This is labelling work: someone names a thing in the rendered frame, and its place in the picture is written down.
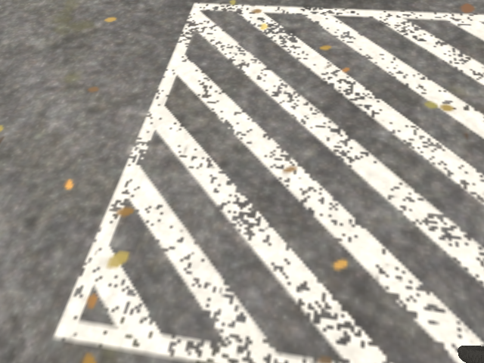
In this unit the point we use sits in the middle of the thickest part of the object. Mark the robot right hand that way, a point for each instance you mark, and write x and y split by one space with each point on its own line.
471 354

